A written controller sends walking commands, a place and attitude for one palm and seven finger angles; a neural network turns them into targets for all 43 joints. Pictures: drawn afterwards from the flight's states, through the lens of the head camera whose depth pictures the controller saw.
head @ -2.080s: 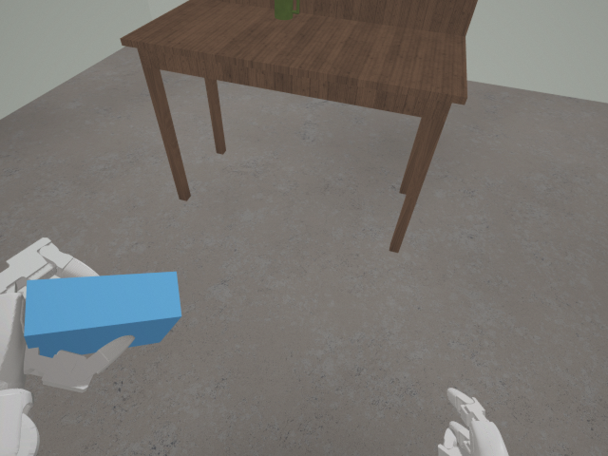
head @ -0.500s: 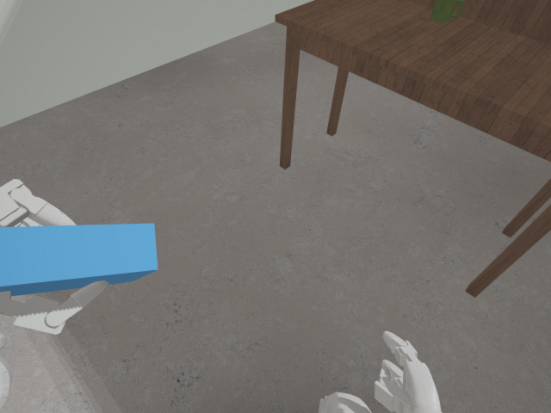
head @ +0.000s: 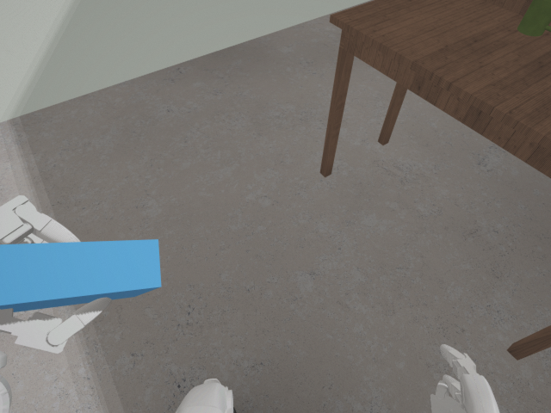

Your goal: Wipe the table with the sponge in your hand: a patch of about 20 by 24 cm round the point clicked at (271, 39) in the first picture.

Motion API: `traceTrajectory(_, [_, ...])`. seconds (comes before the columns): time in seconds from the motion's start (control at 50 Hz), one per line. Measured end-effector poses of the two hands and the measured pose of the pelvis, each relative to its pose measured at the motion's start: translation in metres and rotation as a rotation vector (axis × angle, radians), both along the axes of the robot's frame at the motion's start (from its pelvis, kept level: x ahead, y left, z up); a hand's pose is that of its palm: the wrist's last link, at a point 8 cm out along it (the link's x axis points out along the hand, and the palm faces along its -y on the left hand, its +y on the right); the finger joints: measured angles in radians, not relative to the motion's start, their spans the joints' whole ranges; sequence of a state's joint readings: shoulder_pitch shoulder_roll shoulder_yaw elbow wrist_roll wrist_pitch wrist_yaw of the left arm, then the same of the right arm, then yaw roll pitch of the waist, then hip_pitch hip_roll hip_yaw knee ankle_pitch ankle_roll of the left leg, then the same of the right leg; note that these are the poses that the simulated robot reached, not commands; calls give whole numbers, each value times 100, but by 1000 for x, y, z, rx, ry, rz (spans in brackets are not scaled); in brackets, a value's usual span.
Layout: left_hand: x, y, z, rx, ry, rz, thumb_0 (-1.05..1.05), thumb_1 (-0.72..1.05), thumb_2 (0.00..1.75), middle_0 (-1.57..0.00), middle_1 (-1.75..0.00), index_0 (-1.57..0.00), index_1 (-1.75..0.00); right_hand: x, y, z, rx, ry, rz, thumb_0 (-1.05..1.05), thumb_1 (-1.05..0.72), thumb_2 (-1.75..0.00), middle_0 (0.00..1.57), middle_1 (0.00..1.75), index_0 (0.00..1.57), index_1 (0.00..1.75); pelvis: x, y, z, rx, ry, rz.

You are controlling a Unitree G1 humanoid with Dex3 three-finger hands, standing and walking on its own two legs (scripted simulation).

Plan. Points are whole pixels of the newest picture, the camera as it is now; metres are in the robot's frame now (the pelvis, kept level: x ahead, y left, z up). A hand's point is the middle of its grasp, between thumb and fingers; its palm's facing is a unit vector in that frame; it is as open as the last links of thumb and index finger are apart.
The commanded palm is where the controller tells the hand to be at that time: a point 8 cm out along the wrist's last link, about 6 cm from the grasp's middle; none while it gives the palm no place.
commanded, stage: walk to a spot facing it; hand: left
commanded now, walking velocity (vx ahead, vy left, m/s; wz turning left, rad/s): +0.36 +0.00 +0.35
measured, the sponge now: (104, 274) +0.23 +0.19 +0.16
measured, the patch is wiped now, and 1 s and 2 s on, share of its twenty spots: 0.00 0.00 0.00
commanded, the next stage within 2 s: turn to face it in 1.70 s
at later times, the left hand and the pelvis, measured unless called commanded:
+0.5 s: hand (72, 199) +0.31 +0.24 +0.18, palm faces +0.55 -0.68 -0.49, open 9.2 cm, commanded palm +0.27 +0.27 +0.17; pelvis +0.15 -0.03 -0.02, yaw +8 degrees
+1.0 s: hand (64, 134) +0.43 +0.31 +0.17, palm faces +0.63 -0.66 -0.41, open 9.2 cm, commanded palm +0.35 +0.32 +0.17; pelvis +0.27 +0.01 -0.02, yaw +16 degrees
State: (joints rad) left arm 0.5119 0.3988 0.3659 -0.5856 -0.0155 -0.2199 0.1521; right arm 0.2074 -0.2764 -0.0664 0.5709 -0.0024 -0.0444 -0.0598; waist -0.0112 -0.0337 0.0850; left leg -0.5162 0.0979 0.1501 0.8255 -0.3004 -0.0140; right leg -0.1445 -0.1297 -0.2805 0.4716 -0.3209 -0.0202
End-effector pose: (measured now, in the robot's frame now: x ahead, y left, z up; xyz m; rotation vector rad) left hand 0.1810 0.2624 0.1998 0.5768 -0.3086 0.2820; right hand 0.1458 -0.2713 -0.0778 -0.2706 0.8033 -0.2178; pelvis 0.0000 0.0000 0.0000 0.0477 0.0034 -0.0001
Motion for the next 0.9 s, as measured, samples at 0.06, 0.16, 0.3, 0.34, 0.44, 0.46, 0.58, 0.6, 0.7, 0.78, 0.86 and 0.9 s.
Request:
traceTrajectory(0.06, [11, 12, 1, -7, -51, 26, 0, -43, 103, -82, -139, -82, -138, 24, 8, 2, -14, -4, 11, 1, -91, -90, 19, 30, 19, 29, 22, 5, -5, -7, 8, 5])
traceTrajectory(0.16, [41, 35, -17, -45, -131, 63, 0, -43, 103, -82, -139, -83, -138, 67, 38, -12, 9, -67, 13, 1, -91, -90, 19, 30, 19, 29, 53, 18, -26, -17, -27, 11])
traceTrajectory(0.3, [69, 34, -15, -71, -86, 78, 0, -43, 103, -82, -139, -83, -138, 103, 94, -12, 168, -58, 120, 1, -91, -90, 20, 30, 20, 29, 83, 8, -13, -51, -29, 65])
traceTrajectory(0.34, [67, 26, -5, -53, -88, 77, 0, -43, 103, -82, -139, -83, -138, 112, 101, -12, 195, -50, 149, 1, -91, -90, 20, 30, 20, 30, 94, 4, -8, -59, -25, 76])
traceTrajectory(0.44, [70, 13, 8, 11, -72, 149, 0, -43, 103, -83, -138, -83, -138, 140, 96, -24, 223, -10, 211, 1, -90, -89, 20, 30, 20, 30, 126, -12, -5, -69, -18, 110])
traceTrajectory(0.46, [73, 12, 7, 20, -65, 176, 0, -43, 103, -83, -138, -83, -138, 147, 91, -29, 223, -3, 219, 1, -90, -89, 20, 30, 20, 30, 133, -17, -8, -67, -19, 117])
traceTrajectory(0.58, [100, 8, -28, -77, -13, 313, 0, -43, 103, -83, -138, -83, -138, 199, 47, -52, 140, 50, 265, 1, -91, -89, 20, 30, 20, 30, 163, -35, -21, -45, -45, 192])
traceTrajectory(0.6, [105, 7, -33, -103, 4, 319, 0, -43, 103, -83, -138, -83, -138, 207, 40, -49, 120, 52, 264, 1, -91, -89, 20, 30, 20, 30, 167, -35, -19, -39, -47, 195])
traceTrajectory(0.7, [129, 1, -33, -111, 59, 275, 0, -43, 103, -83, -138, -83, -138, 246, 15, -19, 34, 28, 241, 1, -91, -90, 20, 30, 20, 29, 192, -35, -6, -21, -35, 224])
traceTrajectory(0.78, [146, 8, -13, -52, -9, 237, 0, -43, 103, -83, -138, -83, -138, 276, 15, 1, -28, 7, 250, 1, -91, -90, 20, 30, 19, 29, 214, -29, -4, -19, -16, 248])
traceTrajectory(0.86, [159, 32, -3, -13, -104, 250, 0, -43, 103, -83, -138, -83, -138, 306, 33, 5, -60, -21, 256, 1, -91, -90, 19, 30, 19, 29, 240, -9, -13, -34, -4, 253])
traceTrajectory(0.9, [167, 47, -7, -3, -147, 264, 0, -43, 103, -83, -138, -83, -138, 321, 48, -1, -52, -51, 244, 1, -91, -90, 19, 30, 19, 29, 251, 2, -23, -31, -12, 252])
